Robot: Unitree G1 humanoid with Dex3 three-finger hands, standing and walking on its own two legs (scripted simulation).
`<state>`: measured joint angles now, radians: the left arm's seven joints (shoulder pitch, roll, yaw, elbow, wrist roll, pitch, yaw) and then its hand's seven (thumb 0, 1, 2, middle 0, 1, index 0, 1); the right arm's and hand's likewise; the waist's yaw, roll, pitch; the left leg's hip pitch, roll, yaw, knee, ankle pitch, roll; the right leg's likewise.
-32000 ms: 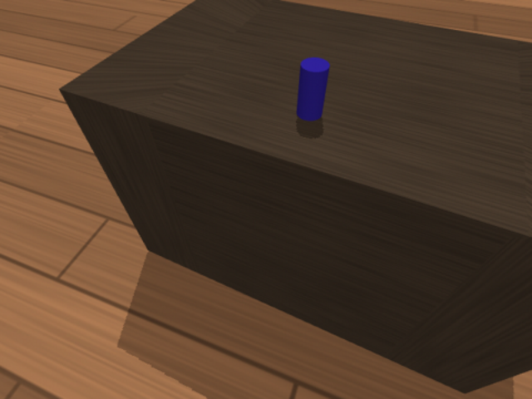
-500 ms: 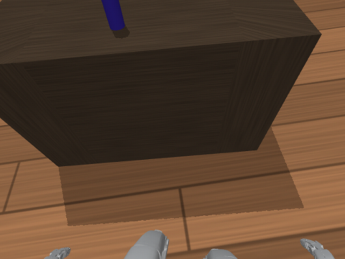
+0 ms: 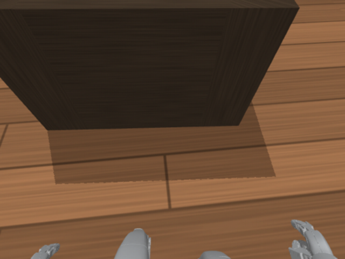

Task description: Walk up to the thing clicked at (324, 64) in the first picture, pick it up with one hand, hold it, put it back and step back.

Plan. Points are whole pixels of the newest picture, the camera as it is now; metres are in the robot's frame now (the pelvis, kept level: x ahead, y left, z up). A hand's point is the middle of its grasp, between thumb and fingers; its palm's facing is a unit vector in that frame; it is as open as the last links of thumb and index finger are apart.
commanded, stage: step back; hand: left
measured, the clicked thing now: out of the picture +1.06 +0.29 +0.11
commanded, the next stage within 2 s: stand in 1.24 s
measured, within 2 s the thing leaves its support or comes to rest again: neither
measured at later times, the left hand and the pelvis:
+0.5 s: hand out of the picture -0.07 +0.28 -0.13, palm faces +0.11 -0.91 -0.40, open 7.4 cm; pelvis -0.10 -0.01 +0.01, yaw +6 degrees
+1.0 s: hand out of the picture -0.04 +0.29 -0.14, palm faces +0.14 -0.92 -0.37, open 7.4 cm; pelvis -0.07 +0.01 +0.01, yaw +7 degrees
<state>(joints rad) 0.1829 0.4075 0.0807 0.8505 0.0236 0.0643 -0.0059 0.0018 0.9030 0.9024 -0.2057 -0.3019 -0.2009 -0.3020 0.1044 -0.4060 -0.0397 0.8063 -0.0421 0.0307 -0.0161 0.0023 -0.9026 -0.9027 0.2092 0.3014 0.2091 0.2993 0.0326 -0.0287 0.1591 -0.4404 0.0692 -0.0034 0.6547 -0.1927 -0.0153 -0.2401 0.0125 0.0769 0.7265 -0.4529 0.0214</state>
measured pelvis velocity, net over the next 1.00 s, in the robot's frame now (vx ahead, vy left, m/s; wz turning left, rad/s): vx -0.07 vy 0.01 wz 0.12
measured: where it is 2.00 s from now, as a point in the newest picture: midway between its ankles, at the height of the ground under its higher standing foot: outside the picture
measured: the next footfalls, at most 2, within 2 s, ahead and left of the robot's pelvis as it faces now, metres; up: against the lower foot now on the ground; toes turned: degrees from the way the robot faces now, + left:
left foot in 0.36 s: -0.05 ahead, +0.11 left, +0.00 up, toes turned +4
left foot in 0.92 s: +0.01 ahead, +0.15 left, +0.00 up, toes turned +6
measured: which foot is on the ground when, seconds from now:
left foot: down 0.00-0.04, up 0.06-0.34, down 0.36-0.64, up 0.66-0.90, down 0.92-1.00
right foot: down 0.00-1.00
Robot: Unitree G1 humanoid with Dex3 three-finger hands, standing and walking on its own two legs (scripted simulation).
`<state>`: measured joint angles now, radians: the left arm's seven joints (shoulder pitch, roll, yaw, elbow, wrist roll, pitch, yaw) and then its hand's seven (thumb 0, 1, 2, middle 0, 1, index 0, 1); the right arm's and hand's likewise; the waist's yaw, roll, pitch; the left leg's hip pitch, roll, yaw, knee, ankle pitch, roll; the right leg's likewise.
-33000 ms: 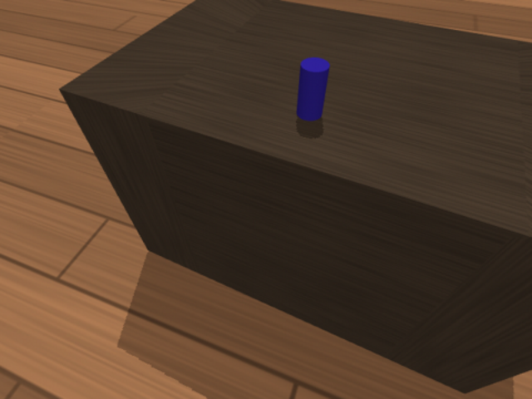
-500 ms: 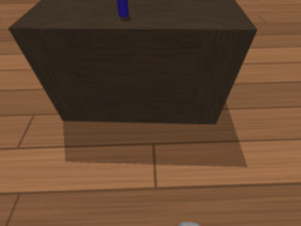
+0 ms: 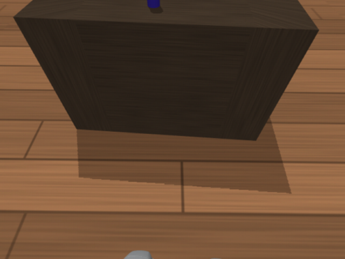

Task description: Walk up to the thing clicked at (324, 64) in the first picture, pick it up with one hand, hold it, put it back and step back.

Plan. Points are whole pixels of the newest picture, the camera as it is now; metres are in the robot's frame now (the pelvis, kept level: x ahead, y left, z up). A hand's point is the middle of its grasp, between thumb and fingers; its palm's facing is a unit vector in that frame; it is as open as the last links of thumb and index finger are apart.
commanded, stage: step back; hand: left
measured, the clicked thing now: out of the picture +1.15 +0.15 +0.10
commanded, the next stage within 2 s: stand in 0.24 s
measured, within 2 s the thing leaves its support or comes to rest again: neither
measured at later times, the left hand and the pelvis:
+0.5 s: hand out of the picture +0.11 +0.25 -0.13, palm faces -0.03 -0.94 -0.34, open 7.4 cm; pelvis +0.01 +0.00 +0.02, yaw -1 degrees
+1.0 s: hand out of the picture +0.08 +0.25 -0.14, palm faces -0.06 -0.94 -0.33, open 7.4 cm; pelvis +0.00 +0.00 +0.02, yaw -1 degrees
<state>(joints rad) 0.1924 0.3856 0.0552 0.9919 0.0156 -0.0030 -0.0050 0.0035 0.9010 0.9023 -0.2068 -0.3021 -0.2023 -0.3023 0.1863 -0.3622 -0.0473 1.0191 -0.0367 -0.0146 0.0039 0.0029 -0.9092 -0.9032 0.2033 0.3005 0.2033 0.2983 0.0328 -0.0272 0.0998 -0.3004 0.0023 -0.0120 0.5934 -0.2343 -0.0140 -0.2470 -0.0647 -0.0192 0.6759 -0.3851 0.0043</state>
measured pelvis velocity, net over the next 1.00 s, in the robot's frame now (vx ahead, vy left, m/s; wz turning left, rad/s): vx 0.00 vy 0.00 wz -0.02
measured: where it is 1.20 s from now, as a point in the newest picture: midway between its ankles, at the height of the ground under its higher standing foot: outside the picture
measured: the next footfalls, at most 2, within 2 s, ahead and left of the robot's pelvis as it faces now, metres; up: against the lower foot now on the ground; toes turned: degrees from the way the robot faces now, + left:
none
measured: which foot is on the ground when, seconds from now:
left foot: down 0.00-1.00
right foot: down 0.00-1.00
